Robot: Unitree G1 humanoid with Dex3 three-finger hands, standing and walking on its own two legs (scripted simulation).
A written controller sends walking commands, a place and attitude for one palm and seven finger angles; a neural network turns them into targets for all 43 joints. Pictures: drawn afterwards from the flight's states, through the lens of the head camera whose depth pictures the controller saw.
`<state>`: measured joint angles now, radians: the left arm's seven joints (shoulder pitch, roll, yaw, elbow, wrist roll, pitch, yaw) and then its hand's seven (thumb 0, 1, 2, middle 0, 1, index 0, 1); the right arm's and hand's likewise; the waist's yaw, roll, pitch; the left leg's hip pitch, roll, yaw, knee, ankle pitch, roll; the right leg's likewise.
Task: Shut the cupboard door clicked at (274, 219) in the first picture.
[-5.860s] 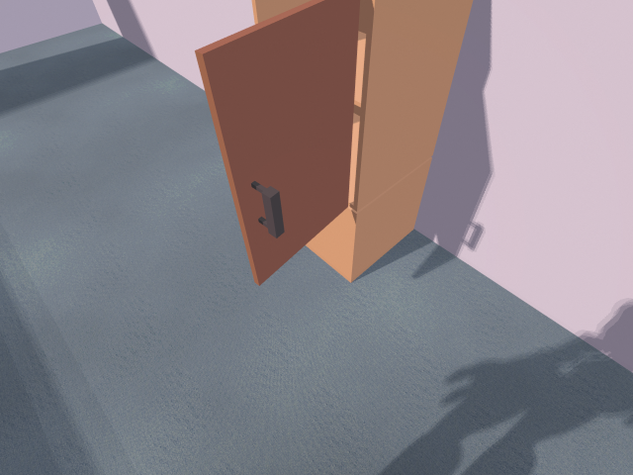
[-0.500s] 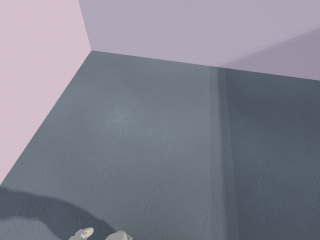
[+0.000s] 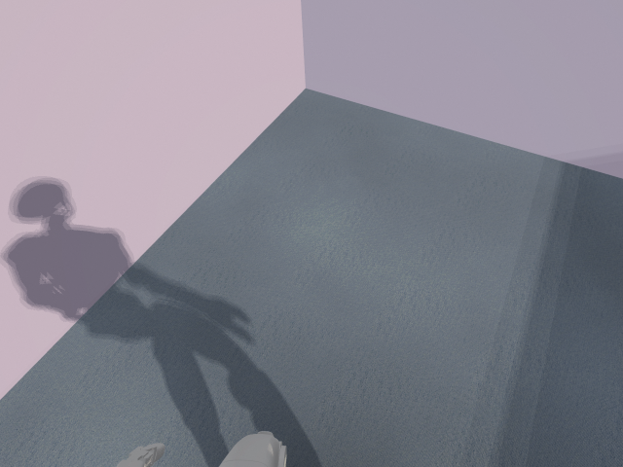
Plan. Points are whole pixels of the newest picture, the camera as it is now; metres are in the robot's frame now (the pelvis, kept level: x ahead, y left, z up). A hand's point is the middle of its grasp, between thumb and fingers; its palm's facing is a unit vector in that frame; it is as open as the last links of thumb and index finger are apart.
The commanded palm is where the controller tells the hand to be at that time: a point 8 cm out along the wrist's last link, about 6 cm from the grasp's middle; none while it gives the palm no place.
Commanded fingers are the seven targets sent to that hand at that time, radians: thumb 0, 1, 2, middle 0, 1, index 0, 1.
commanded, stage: walk to a spot facing it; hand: left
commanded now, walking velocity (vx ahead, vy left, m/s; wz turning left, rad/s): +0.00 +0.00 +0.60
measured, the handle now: out of the picture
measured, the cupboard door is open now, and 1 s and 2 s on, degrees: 96 96 96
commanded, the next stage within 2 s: none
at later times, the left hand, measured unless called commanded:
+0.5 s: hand out of the picture +0.04 +0.20 -0.16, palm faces +0.33 -0.90 -0.28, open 7.4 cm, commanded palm none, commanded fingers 0.00 0.90 0.90 -0.20 -0.30 -0.20 -0.30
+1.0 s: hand out of the picture -0.02 +0.17 -0.16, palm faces +0.60 -0.76 -0.25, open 7.4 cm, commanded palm none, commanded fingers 0.00 0.90 0.90 -0.20 -0.30 -0.20 -0.30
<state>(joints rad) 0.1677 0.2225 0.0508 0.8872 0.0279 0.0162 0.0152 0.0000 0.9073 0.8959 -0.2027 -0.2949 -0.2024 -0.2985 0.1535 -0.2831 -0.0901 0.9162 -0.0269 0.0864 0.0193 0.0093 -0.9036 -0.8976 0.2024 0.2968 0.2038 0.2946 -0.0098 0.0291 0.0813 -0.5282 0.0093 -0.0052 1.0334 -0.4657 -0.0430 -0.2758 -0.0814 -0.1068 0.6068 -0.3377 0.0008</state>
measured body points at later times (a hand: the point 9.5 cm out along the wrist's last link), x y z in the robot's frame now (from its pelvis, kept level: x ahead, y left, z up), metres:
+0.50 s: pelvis +0.02 -0.04 +0.00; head +0.07 -0.03 +0.44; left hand +0.02 +0.25 -0.13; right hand +0.20 -0.25 -0.15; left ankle +0.00 +0.10 -0.73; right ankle +0.06 -0.17 -0.72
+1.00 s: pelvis +0.03 -0.06 +0.00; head +0.07 -0.01 +0.45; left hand -0.06 +0.21 -0.14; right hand +0.26 -0.21 -0.13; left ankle -0.03 +0.05 -0.73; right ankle +0.10 -0.18 -0.68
